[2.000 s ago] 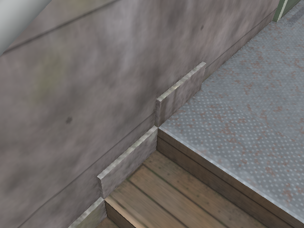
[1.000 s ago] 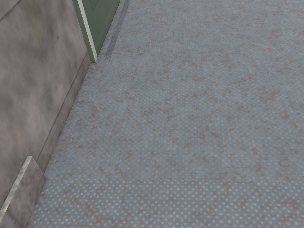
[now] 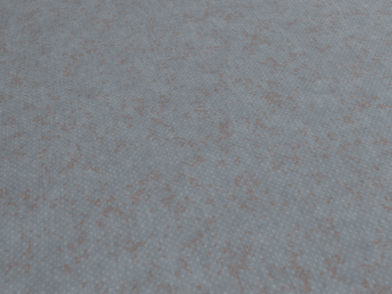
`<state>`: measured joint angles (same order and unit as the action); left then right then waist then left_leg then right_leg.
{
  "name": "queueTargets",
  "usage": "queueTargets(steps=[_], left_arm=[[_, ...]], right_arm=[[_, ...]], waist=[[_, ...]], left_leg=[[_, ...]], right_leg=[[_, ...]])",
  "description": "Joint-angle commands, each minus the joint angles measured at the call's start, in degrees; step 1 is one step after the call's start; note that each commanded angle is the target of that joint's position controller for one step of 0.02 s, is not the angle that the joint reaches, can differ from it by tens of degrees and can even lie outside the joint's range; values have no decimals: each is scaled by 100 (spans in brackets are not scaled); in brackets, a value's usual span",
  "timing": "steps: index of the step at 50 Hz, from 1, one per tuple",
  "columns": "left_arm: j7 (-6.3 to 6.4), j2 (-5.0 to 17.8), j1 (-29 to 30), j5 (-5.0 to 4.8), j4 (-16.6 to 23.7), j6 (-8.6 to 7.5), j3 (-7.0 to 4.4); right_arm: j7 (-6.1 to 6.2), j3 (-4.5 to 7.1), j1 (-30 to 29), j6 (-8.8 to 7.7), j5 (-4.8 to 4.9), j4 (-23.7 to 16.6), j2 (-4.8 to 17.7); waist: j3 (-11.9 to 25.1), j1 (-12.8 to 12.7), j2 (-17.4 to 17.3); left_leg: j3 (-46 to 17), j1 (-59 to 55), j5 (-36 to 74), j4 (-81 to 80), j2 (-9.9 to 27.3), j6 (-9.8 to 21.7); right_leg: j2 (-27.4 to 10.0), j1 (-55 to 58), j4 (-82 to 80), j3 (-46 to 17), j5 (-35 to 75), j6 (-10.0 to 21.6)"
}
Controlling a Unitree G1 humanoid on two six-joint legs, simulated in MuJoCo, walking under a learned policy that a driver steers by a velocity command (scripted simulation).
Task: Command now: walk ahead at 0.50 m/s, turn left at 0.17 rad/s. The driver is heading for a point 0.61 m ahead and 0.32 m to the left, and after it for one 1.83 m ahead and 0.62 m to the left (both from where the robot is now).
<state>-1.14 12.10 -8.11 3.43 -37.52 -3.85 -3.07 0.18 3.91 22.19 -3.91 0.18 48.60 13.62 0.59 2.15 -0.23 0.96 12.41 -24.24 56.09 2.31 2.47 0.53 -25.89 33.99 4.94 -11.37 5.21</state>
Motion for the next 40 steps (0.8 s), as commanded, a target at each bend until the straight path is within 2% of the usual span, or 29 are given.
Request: queueTargets(steps=[1, 2, 3, 4, 5, 6, 9, 12, 16, 17, 19, 20, 21, 22, 23, 24, 25, 26, 27, 28, 29, 30, 32, 33, 36, 40], left_arm=[[115, 567, -1012, -130, 69, -180, -189], [90, 444, -979, -168, -16, -242, -137], [99, 341, -1035, -201, -92, -288, -98], [112, 336, -1074, -227, -142, -338, -87], [119, 377, -1169, -238, -179, -388, -92], [131, 464, -1252, -250, -239, -422, -114], [171, 466, -1504, -243, -414, -425, -99], [162, 429, -1560, -220, -570, -399, -61], [248, 620, -1912, -234, -855, -340, -85], [279, 664, -1935, -238, -915, -319, -88], [356, 858, -1896, -226, -990, -253, -124], [402, 949, -1842, -211, -997, -197, -151], [426, 1052, -1738, -186, -977, -122, -184], [411, 1162, -1572, -202, -895, -62, -215], [383, 1131, -1420, -202, -747, -51, -210], [277, 335, -1750, -209, -411, -48, -59], [219, 643, -1394, -194, -168, -104, -99], [182, 705, -899, -229, -23, -188, -85], [168, 721, -836, -246, -1, -261, -53], [174, 687, -818, -202, -36, -243, -43], [160, 667, -925, -110, -34, -124, -32], [123, 666, -980, -26, -66, 5, -17], [94, 558, -927, -2, -84, 185, 46], [80, 547, -744, -11, -38, 219, 67], [54, 567, 75, -41, 193, 231, 86], [-20, 556, 935, -92, 357, 194, 144]], right_arm=[[17, 27, -462, -126, 18, -764, 344], [-18, 23, -400, -83, -15, -730, 351], [-97, 48, -268, 36, -117, -674, 388], [-154, 45, -196, 145, -156, -616, 332], [-210, 46, -202, 208, -184, -607, 281], [-243, 38, -318, 251, -213, -622, 224], [-257, 30, -917, 283, -184, -775, 174], [-300, -21, -1489, 264, -187, -949, 116], [-430, -136, -2198, 243, -168, -1227, -10], [-441, -130, -2191, 243, -174, -1255, 26], [-399, -72, -1842, 264, -191, -1224, 180], [-357, -35, -1507, 269, -189, -1153, 252], [-311, 32, -964, 253, -181, -1034, 380], [-241, 135, -238, 200, -217, -842, 574], [-136, 283, 503, 192, -289, -657, 916], [-58, 418, 129, 222, -283, -749, 1501], [-49, 455, 202, 282, -59, -910, 1532], [5, 392, -66, 301, -41, -892, 1268], [18, 309, -237, 292, -36, -861, 995], [10, 249, -408, 244, -41, -856, 818], [6, 202, -501, 203, -17, -861, 686], [-2, 177, -479, 171, 3, -844, 679], [-26, 202, -314, 88, -12, -735, 839], [-28, 223, -228, 74, -14, -710, 928], [-34, 194, 114, 66, -6, -641, 894], [-7, 240, 594, 121, -5, -556, 1033]], waist=[[621, -459, 243], [470, -325, 377], [295, -228, 515], [225, -159, 543], [187, -132, 419], [70, -132, 441], [-242, -219, 373], [-457, -278, 400], [-649, -504, 321], [-622, -472, 356], [-344, -282, 586], [-150, -128, 716], [108, 147, 793], [497, 501, 612], [933, 862, 180], [1105, 147, -1197], [1715, 427, -784], [896, 327, -253], [392, 93, 152], [167, -140, 377], [95, -319, 335], [109, -373, 275], [34, -427, 204], [-19, -386, 128], [-170, -104, -165], [-159, 320, -290]], left_leg=[[-599, 2611, 825, 1652, 120, 171], [-615, 2460, 923, 1432, 213, 133], [-574, 2354, 930, 1389, 234, 83], [-553, 2348, 984, 1319, 235, 41], [-505, 2434, 1050, 1284, 214, 18], [-470, 2625, 1172, 1204, 222, -21], [-406, 3154, 1664, 835, 248, -118], [-78, 3070, 2299, -205, 181, -93], [593, 2628, 2626, -1621, 44, 188], [723, 2430, 2534, -1843, -74, 308], [939, 1969, 2114, -1971, -427, 580], [1002, 1681, 1819, -1971, -614, 719], [925, 1145, 1515, -2064, -748, 868], [709, 185, 1482, -2421, -856, 1024], [-86, -1125, 1028, -2610, -380, 1255], [-2825, -2659, 1497, -2683, 1244, 2032], [-4630, -2979, 1230, -3670, 1626, 2526], [-3841, -2379, 1245, -3972, 1552, 2271], [-3218, -1564, 1735, -4078, 1378, 2007], [-2708, -965, 2355, -4106, 1062, 1756], [-2324, -529, 2744, -4171, 811, 1647], [-2134, -298, 2964, -4262, 687, 1598], [-1829, 2, 3254, -4318, 475, 1507], [-1744, 50, 3191, -4377, 371, 1433], [-1666, -126, 3260, -4368, 158, 1173], [-1810, -787, 3467, -4110, 120, 935]], right_leg=[[-1969, 2543, -1866, -2669, 118, 616], [-1729, 2246, -1986, -2111, 447, 413], [-1583, 1994, -2122, -1798, 582, 281], [-1510, 1920, -2259, -1564, 705, 216], [-1452, 1956, -2303, -1332, 1036, 212], [-1450, 1995, -2379, -1133, 1242, 221], [-1366, 2131, -2536, -534, 1732, 206], [-1163, 2142, -2575, 108, 2373, 83], [-1239, 2587, -2590, 578, 3176, -80], [-1256, 2776, -2425, 693, 3821, -132], [-1336, 3249, -1732, 861, 5629, -240], [-1376, 3437, -1206, 910, 6378, -245], [-1433, 3398, -378, 916, 6587, -198], [-1389, 3012, 789, 924, 5911, -148], [-1121, 1901, 2475, 961, 4116, -184], [13, -673, 4597, 691, -1681, -436], [306, -1512, 5449, -636, -1840, -462], [-100, -1939, 5192, -897, -1094, -427], [-316, -1728, 4623, -795, -673, -439], [-470, -1410, 4194, -799, -576, -492], [-538, -1105, 3968, -810, -620, -580], [-594, -943, 3764, -798, -690, -659], [-640, -932, 3380, -694, -657, -741], [-654, -1034, 3131, -641, -430, -772], [-638, -1426, 2142, -551, 410, -866], [-405, -1525, 1027, -563, 1103, -845]])
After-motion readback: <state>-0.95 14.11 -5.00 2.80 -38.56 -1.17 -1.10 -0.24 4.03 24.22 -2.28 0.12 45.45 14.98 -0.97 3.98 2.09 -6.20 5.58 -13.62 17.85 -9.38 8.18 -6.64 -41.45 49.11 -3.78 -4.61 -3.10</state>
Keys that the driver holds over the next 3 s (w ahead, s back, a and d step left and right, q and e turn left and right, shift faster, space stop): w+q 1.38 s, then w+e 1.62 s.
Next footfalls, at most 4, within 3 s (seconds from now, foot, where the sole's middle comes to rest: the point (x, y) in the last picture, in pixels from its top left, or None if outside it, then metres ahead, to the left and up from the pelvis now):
0.46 left None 0.43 0.11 -0.76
0.98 right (177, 211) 0.81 0.09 -0.76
1.48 left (90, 208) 0.84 0.43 -0.76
2.00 right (92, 135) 1.22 0.48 -0.76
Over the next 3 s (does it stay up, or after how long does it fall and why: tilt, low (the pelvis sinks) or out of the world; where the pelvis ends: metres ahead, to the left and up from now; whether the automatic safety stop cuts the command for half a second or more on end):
stays up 1.56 0.63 0.00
